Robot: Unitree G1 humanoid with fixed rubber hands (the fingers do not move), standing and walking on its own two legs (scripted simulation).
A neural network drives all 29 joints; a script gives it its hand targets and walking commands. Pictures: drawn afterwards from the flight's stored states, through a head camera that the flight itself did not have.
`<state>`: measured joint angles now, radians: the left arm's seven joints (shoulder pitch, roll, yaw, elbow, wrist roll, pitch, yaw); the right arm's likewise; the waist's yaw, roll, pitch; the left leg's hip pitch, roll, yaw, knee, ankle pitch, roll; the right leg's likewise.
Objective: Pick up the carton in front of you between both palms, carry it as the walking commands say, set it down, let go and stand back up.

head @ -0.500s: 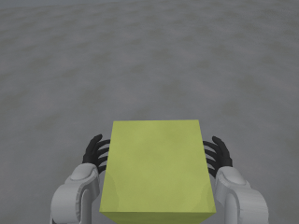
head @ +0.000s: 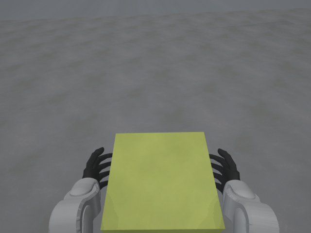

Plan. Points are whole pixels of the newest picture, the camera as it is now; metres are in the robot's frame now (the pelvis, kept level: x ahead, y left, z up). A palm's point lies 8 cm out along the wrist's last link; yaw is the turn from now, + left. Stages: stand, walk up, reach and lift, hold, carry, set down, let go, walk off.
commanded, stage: carry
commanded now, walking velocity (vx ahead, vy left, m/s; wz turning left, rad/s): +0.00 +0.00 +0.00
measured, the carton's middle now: (160, 193) +0.24 +0.00 +0.02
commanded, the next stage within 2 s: none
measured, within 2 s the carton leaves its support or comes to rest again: neither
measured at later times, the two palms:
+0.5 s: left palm (111, 125) +0.41 +0.14 +0.10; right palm (212, 122) +0.41 -0.16 +0.10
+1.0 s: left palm (111, 121) +0.42 +0.14 +0.10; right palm (210, 120) +0.43 -0.16 +0.10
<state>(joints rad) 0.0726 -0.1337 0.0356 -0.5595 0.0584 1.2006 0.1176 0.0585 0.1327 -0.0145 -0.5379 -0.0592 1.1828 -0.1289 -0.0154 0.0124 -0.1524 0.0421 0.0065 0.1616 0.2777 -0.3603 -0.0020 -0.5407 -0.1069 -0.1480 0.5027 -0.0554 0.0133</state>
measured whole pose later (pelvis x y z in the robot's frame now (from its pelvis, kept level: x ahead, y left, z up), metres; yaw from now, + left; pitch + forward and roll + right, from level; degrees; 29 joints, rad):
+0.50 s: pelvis +0.18 -0.01 +0.00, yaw +1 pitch +2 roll +0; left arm 0.02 -0.13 0.04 -0.50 0.07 1.24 0.13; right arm 0.01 0.13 -0.04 -0.49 -0.07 1.23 -0.13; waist 0.00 0.00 -0.15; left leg -0.27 0.07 0.14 0.48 -0.24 -0.01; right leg -0.24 -0.06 -0.19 0.49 -0.28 -0.01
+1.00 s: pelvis +0.20 -0.01 +0.00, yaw +0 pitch +2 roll +0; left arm 0.02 -0.13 0.03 -0.51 0.07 1.25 0.13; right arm 0.00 0.13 -0.05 -0.50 -0.06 1.24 -0.13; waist 0.00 0.01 -0.13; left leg -0.26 0.08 0.16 0.53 -0.30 -0.01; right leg -0.24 -0.06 -0.17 0.53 -0.32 -0.01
